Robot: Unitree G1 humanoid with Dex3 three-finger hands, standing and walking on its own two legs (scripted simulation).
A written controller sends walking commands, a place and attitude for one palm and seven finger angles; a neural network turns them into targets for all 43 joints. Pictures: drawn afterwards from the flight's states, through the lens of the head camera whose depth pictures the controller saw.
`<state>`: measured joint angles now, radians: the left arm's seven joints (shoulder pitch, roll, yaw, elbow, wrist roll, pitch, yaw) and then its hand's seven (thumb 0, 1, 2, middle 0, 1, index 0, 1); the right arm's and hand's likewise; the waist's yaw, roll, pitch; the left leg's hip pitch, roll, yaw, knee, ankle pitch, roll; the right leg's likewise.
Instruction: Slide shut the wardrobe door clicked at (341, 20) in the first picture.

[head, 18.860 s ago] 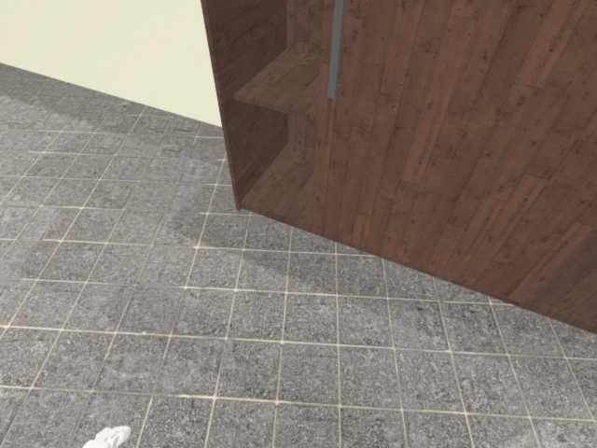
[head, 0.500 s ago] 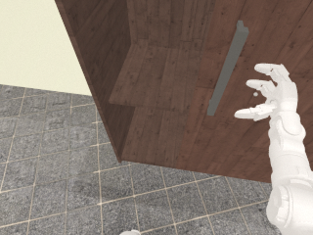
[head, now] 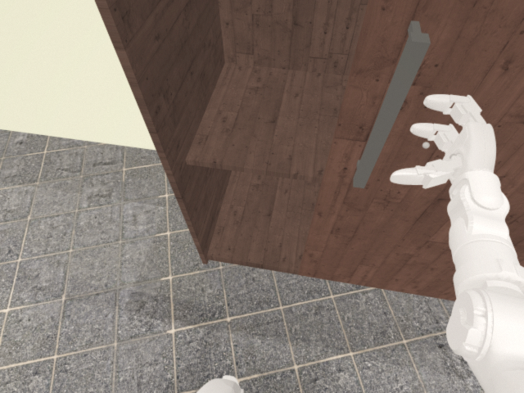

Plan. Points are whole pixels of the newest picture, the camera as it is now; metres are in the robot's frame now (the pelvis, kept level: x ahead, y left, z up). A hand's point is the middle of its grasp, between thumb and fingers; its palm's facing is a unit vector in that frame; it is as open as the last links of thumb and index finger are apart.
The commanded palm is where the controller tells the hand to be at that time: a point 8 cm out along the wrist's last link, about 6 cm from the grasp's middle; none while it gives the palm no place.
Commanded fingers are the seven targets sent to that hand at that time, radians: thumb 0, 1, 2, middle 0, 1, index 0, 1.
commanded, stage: move the hooked fingers beside the handle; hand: right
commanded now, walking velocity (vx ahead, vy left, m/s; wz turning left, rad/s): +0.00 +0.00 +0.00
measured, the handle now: (381, 119) +0.53 -0.09 +0.11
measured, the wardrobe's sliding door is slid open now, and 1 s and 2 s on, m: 0.36 0.36 0.36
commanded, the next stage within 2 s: feel for the door with the fingertips in 0.36 s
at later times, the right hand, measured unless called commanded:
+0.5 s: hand (430, 147) +0.47 -0.16 +0.12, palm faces +0.03 +1.00 -0.02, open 13.9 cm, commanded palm +0.45 -0.20 +0.12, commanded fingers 0.00 0.50 -0.30 0.30 1.20 0.30 1.20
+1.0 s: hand (411, 143) +0.48 -0.13 +0.12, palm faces +0.04 +1.00 -0.02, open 13.9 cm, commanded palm +0.45 -0.18 +0.12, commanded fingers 0.00 0.50 -0.30 0.30 1.20 0.30 1.20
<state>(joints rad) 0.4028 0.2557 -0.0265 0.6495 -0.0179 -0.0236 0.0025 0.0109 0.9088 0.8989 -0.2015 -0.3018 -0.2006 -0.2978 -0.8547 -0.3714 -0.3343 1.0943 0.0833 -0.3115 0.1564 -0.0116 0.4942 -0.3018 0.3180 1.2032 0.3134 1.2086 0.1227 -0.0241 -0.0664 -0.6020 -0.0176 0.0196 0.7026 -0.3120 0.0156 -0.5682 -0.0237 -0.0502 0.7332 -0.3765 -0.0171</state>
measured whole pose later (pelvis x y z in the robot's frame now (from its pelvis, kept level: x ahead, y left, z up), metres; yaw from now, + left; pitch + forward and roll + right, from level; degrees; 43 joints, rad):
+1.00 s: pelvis +0.00 +0.01 +0.00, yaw +0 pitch +11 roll +0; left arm 0.39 0.24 -0.02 0.66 -0.02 -0.02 -0.01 0.01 0.91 0.90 -0.20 -0.30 -0.20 -0.30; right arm -0.81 -0.30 -0.30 1.02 0.09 -0.29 0.08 -0.01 0.49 -0.30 0.31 1.20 0.30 1.20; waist 0.12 -0.03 -0.07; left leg -0.57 -0.03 0.02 0.69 -0.31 0.02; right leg -0.53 -0.03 -0.05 0.71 -0.37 -0.01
